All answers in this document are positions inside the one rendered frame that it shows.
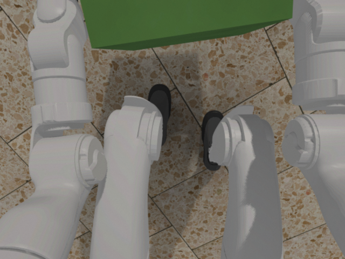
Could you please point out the robot left foot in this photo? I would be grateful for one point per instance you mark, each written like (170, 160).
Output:
(160, 96)

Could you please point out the robot right thigh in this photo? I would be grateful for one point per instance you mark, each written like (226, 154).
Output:
(253, 226)

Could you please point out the robot right forearm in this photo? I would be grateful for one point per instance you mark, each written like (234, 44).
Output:
(319, 55)

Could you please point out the robot left forearm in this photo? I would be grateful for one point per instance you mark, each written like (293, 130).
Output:
(56, 50)

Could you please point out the carton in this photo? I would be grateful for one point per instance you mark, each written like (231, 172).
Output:
(143, 24)

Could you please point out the left robot upper arm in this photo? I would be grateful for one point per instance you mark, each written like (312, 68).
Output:
(63, 169)

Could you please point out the right robot upper arm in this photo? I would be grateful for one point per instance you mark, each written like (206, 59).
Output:
(315, 143)

